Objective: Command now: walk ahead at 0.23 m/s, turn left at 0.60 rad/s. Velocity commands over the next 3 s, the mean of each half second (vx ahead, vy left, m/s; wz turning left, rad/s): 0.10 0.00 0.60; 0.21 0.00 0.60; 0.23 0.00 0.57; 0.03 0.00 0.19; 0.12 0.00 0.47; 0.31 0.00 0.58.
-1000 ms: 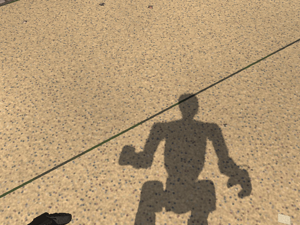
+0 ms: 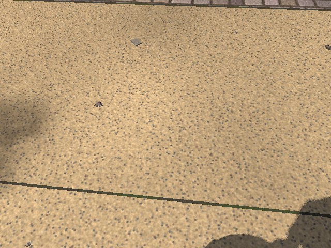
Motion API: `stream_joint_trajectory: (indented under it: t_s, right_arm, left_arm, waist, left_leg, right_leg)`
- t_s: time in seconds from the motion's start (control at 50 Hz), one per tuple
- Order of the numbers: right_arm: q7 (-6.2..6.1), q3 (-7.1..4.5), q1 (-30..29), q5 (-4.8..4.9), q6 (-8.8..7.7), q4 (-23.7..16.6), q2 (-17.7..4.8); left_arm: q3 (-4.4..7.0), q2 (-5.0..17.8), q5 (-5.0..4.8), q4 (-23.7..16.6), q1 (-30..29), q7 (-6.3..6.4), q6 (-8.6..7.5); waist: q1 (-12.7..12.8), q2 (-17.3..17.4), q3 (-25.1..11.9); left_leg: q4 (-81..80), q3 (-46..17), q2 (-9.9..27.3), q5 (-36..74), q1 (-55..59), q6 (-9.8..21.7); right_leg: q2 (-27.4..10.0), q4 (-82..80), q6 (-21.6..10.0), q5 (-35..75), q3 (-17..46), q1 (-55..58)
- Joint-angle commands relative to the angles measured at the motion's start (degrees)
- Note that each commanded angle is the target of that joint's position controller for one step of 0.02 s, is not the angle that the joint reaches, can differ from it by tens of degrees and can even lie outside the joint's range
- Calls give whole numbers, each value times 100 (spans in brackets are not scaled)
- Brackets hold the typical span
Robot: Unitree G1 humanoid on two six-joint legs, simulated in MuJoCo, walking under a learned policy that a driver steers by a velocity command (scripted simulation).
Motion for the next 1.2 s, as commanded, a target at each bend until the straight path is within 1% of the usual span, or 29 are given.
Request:
stream_joint_trajectory:
  t_s: [0.02, 0.1, 0.14, 0.16, 0.18, 0.2, 0.22, 0.26, 0.3, 0.36, 0.44, 0.54, 0.58, 0.6, 0.62, 0.64, 0.66, 0.7, 0.72, 0.84, 1.0, 1.04, 1.08, 1.1, 1.12, 1.14, 1.16, 1.18, 1.2]
  right_arm:
    - [135, 58, -723, -14, -93, -622, 17]
    - [304, -102, -610, -16, -51, -655, -320]
    - [276, -317, 342, -26, -47, -412, -709]
    - [153, -432, 924, -30, -21, -292, -967]
    - [-3, -465, 829, -45, 28, -413, -1537]
    - [34, -386, 734, -139, -27, -681, -1428]
    - [75, -305, 482, -121, -38, -718, -1055]
    - [41, -213, -38, 28, -20, -647, -784]
    - [-4, -208, -392, -77, 37, -674, -805]
    - [-86, -250, -482, -122, 56, -602, -866]
    - [-198, -281, -532, -68, 183, -549, -925]
    - [-176, -266, -459, -52, 285, -507, -865]
    - [-191, -237, -520, 27, 335, -504, -787]
    - [-202, -176, -294, 37, 343, -470, -570]
    - [-197, -141, -122, 64, 314, -599, -366]
    - [-194, -270, -156, -44, 224, -571, -843]
    - [-176, -357, -192, -1, 220, -493, -1051]
    - [-177, -341, -30, -36, 298, -338, -879]
    - [-145, -302, -37, -29, 302, -324, -732]
    - [-24, -136, -736, 21, 147, -613, -346]
    - [183, -39, -803, 57, 77, -616, -275]
    - [198, -74, -444, 57, 84, -480, -309]
    - [117, -377, 932, 115, 110, -24, -828]
    - [11, -534, 1524, 93, 98, -2, -1618]
    - [63, -484, 1313, 39, -63, -248, -1720]
    - [99, -327, 1095, -8, -177, -248, -1192]
    - [89, -235, 865, -7, -221, -237, -911]
    - [65, -191, 535, 13, -197, -278, -799]
    - [20, -149, 230, 8, -159, -320, -730]
  left_arm:
    - [223, 1082, -77, -387, -473, 88, 13]
    - [298, 1356, -240, -340, -455, 121, 92]
    - [292, 1311, -291, -398, -549, 142, 131]
    - [215, 1124, -218, -441, -404, 107, 94]
    - [-25, 339, 238, -650, 210, 0, 58]
    - [-56, 776, 114, -673, 310, -85, 8]
    - [79, 1233, -82, -737, -388, -109, 27]
    - [38, 1056, -46, -817, -722, -2, 121]
    - [58, 1077, -14, -808, -588, 38, 245]
    - [-6, 832, 42, -756, -481, 86, 306]
    - [-34, 735, 31, -889, -826, 92, 373]
    - [15, 752, -23, -1060, -1036, 13, 276]
    - [74, 754, -13, -983, -702, -33, 220]
    - [172, 1069, 69, -979, -522, -12, 223]
    - [308, 1653, 217, -996, -662, 11, 294]
    - [286, 1418, 290, -1085, -679, 17, 278]
    - [196, 1132, 242, -1183, -872, 64, 264]
    - [151, 928, -7, -1198, -1049, 149, 248]
    - [125, 888, -36, -1176, -924, 187, 236]
    - [238, 1070, -3, -1005, -147, 162, 134]
    - [404, 1423, -187, -787, -198, -51, 58]
    - [409, 1439, -268, -734, -334, -93, 111]
    - [258, 1033, -152, -701, -221, -102, 95]
    - [65, 476, 123, -1130, -452, -100, 43]
    - [75, 673, -8, -1395, -730, -69, -128]
    - [169, 1088, -197, -1433, -981, -96, -229]
    - [184, 1173, -167, -1382, -979, -115, -273]
    - [198, 1169, -17, -1262, -920, -93, -260]
    - [218, 1167, 74, -1207, -860, -98, -221]
  waist:
    - [18, -915, 107]
    - [-208, -970, -210]
    - [-753, -803, -707]
    - [-1054, -403, -1036]
    - [-407, 1371, -1683]
    - [-604, 1147, -3039]
    - [-862, 273, -2517]
    - [-516, -294, -1246]
    - [-189, -14, -847]
    - [-126, 154, -899]
    - [-250, 306, -948]
    - [-373, 602, -826]
    - [-151, 586, -818]
    - [-185, 112, -871]
    - [-478, -1691, -618]
    - [-286, -1825, -655]
    - [-333, -1356, -532]
    - [-384, -1253, -303]
    - [-311, -1200, -235]
    - [164, -1162, -64]
    - [53, -1156, 130]
    - [-249, -964, 70]
    - [-887, -267, -649]
    - [-930, 1460, -842]
    - [-934, 1415, -1179]
    - [-940, 858, -788]
    - [-756, 680, -554]
    - [-570, 209, -440]
    - [-395, 171, -340]
  left_leg:
    - [-1146, 480, -61, 748, 475, -33]
    - [-1929, 679, -352, 382, 1228, 354]
    - [-2543, 747, -675, 618, 2505, 715]
    - [-2921, 356, -520, 1615, 3736, 992]
    - [-2080, -1762, 1144, 4754, 5618, 1817]
    - [-2761, -3848, 2051, 3358, 6081, 2856]
    - [-3094, -3113, 1621, 2553, 5558, 2491]
    - [-3356, -2195, 1037, 1647, 4019, 1908]
    - [-3610, -1826, 706, 1516, 2782, 1778]
    - [-3579, -1556, 508, 1934, 2256, 1779]
    - [-3579, -1745, 311, 427, 2022, 1593]
    - [-3337, -2327, 274, -173, 2187, 1399]
    - [-2968, -2356, 65, -133, 2093, 1134]
    - [-2344, -2021, -277, -919, 1669, 806]
    - [-1127, -752, -1250, -2345, 502, 406]
    - [237, -571, -984, -2571, 197, 156]
    - [764, -617, -734, -2034, 111, 123]
    - [1243, -343, -562, -1324, -241, -43]
    - [1465, -253, -488, -1152, -356, -97]
    - [345, 115, -141, -690, -495, -204]
    - [-1524, 616, 7, -925, 1183, 243]
    - [-2184, 886, -169, -711, 1969, 468]
    - [-2603, 715, -477, -749, 4175, 813]
    - [-3195, -2071, 1091, -699, 5441, 1557]
    - [-4010, -4135, 1767, -1009, 5592, 2425]
    - [-3968, -3430, 1722, -205, 5407, 2332]
    - [-3786, -2704, 1482, 619, 4999, 2120]
    - [-3675, -2129, 1240, 1365, 4519, 1895]
    - [-3702, -1729, 1045, 2010, 4051, 1768]
  right_leg:
    - [-1118, -297, -650, 3661, 27, -356]
    - [-1375, 458, -526, 4791, -105, 174]
    - [-1250, 1887, -334, 5089, -281, 29]
    - [-942, 3215, -52, 3926, -374, -813]
    - [-178, 5290, 303, -1961, -309, -2824]
    - [293, 6620, 387, -2579, 963, -3424]
    - [-15, 6577, 309, -1844, 1225, -3671]
    - [-337, 5748, 325, -1056, 1112, -3670]
    - [-352, 5130, 377, -792, 1055, -2951]
    - [-190, 4251, 542, -699, 905, -2546]
    - [-66, 3432, 603, -176, 999, -2331]
    - [104, 2322, 429, -214, 1029, -1970]
    - [87, 1068, 235, 413, 915, -1249]
    - [-670, 528, -49, 558, 1477, -665]
    - [-1959, 103, -871, 1206, 2967, -406]
    - [-2462, -201, -1424, 606, 3753, -637]
    - [-2208, -250, -1278, -360, 3359, -734]
    - [-1651, -314, -823, -1158, 2624, -522]
    - [-1580, -375, -780, -1127, 2385, -442]
    - [-1660, -750, -857, -933, 1612, 129]
    - [-1865, -655, -794, -390, 636, -513]
    - [-1858, -209, -672, -259, 362, -754]
    - [-1294, 2007, -274, 1062, -460, -1635]
    - [-532, 4559, 298, -1174, -688, -3694]
    - [42, 5639, 420, -1833, 512, -4963]
    - [-281, 5811, 317, -1450, 846, -5236]
    - [-465, 5554, 223, -992, 843, -5041]
    - [-621, 5231, 248, -646, 849, -4687]
    - [-679, 4828, 296, -372, 860, -4298]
